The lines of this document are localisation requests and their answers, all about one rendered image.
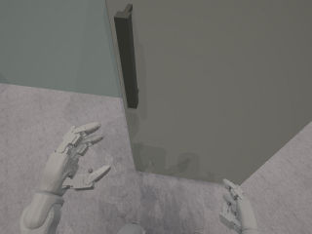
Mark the fridge door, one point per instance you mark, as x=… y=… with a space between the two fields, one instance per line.
x=223 y=85

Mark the handle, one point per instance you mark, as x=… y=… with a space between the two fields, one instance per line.
x=125 y=38

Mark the robot left hand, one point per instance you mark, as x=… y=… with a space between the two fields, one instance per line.
x=63 y=161

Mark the robot left thigh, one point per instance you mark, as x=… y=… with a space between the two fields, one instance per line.
x=131 y=228

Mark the left robot forearm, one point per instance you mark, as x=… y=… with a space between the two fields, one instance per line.
x=43 y=215

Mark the robot right hand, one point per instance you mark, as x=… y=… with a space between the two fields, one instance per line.
x=242 y=216

